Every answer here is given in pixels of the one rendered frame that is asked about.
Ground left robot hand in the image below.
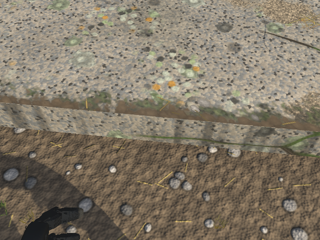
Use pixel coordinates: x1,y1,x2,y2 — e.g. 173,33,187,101
21,206,84,240

